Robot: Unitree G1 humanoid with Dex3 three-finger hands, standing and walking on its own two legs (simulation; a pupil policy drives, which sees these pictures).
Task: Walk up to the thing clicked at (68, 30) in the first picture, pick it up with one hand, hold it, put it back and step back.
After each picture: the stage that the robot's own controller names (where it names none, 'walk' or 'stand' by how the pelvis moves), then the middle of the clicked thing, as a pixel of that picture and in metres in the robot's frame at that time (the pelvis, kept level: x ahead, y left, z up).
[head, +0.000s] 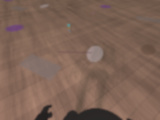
stand; (69, 28) +2.16 +0.69 -0.66
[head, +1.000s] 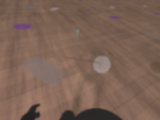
walk; (77, 34) +2.09 +0.32 -0.63
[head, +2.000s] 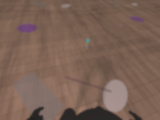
walk; (87, 44) +1.48 +0.08 -0.65
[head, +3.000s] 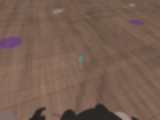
walk; (80, 62) +0.95 +0.14 -0.65
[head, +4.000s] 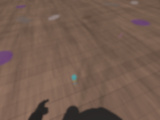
walk; (74, 80) +0.57 +0.23 -0.63
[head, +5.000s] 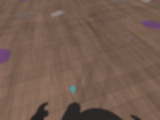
stand; (73, 91) +0.37 +0.21 -0.62
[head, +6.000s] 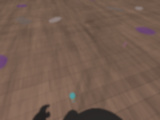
stand; (73, 98) +0.33 +0.19 -0.65
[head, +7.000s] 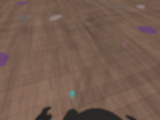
stand; (72, 96) +0.34 +0.19 -0.66
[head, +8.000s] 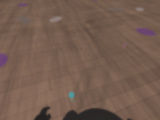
stand; (72, 97) +0.34 +0.20 -0.66
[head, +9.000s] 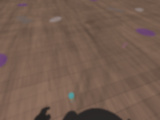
stand; (71, 97) +0.33 +0.20 -0.66
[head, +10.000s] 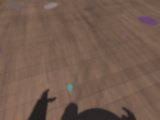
go down; (70, 89) +0.35 +0.20 -0.63
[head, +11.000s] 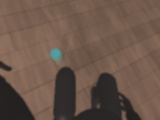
go down; (57, 58) +0.40 +0.27 -0.23
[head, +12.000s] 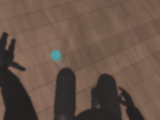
close in; (58, 59) +0.40 +0.27 -0.24
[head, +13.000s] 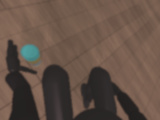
close in; (33, 58) +0.36 +0.31 -0.15
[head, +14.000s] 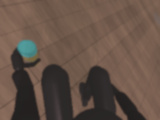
lift; (31, 56) +0.37 +0.32 -0.15
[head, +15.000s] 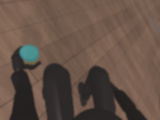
lift; (31, 58) +0.35 +0.31 -0.15
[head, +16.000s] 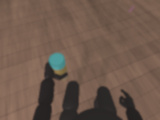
lift; (60, 69) +0.32 +0.20 +0.03
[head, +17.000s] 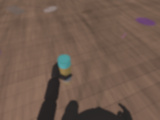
hold; (65, 71) +0.32 +0.18 +0.03
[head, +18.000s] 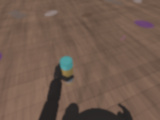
hold; (67, 72) +0.32 +0.16 +0.03
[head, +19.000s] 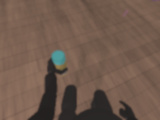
crouch; (61, 65) +0.37 +0.21 -0.03
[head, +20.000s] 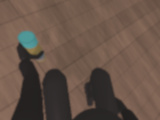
lower; (35, 49) +0.43 +0.31 -0.11
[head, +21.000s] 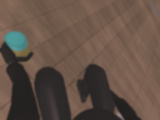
lower; (22, 50) +0.41 +0.33 -0.16
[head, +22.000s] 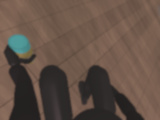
lower; (25, 52) +0.38 +0.34 -0.16
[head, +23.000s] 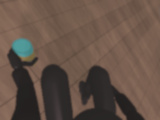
lower; (28, 55) +0.36 +0.33 -0.16
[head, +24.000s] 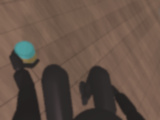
lower; (29, 57) +0.35 +0.32 -0.16
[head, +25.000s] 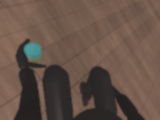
open; (35, 57) +0.36 +0.30 -0.16
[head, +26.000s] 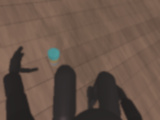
stand; (54, 58) +0.38 +0.28 -0.19
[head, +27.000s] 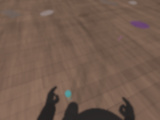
stand; (68, 96) +0.32 +0.20 -0.57
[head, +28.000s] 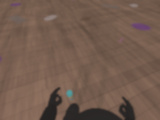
stand; (70, 95) +0.35 +0.22 -0.59
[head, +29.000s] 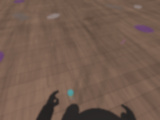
stand; (71, 95) +0.34 +0.21 -0.61
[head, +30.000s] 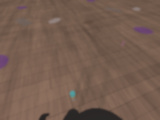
walk; (73, 96) +0.36 +0.20 -0.65
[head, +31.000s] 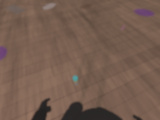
walk; (75, 80) +0.47 +0.20 -0.63
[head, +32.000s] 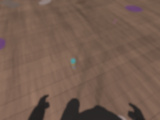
walk; (73, 64) +0.73 +0.26 -0.63
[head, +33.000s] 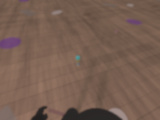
stand; (77, 61) +0.97 +0.22 -0.64
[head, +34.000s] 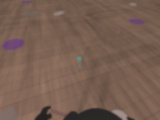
stand; (79, 62) +0.96 +0.20 -0.66
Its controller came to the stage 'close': yes
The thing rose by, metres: 0.67
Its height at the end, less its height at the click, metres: +0.00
